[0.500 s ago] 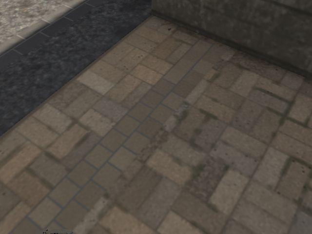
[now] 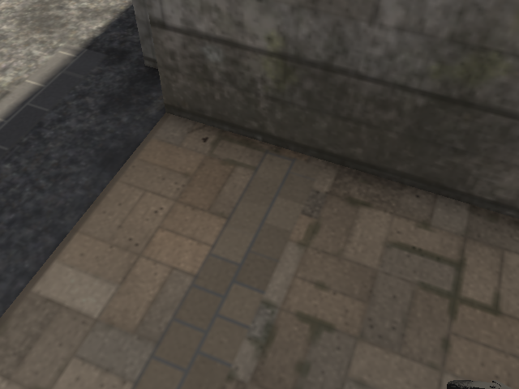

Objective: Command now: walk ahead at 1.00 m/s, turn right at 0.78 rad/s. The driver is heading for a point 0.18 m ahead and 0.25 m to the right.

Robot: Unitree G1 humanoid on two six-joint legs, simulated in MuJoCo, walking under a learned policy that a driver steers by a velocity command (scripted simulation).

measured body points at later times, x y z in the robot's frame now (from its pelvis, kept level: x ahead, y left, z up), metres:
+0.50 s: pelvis +0.39 -0.07 +0.00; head +0.43 -0.10 +0.45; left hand +0.59 +0.13 -0.11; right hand +0.46 -0.38 -0.10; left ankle +0.39 +0.12 -0.61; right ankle +0.45 -0.15 -0.72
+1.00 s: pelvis +0.58 -0.06 +0.01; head +0.60 -0.06 +0.46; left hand +0.80 +0.12 -0.11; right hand +0.64 -0.34 -0.09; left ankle +0.68 +0.01 -0.72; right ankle +0.45 -0.15 -0.72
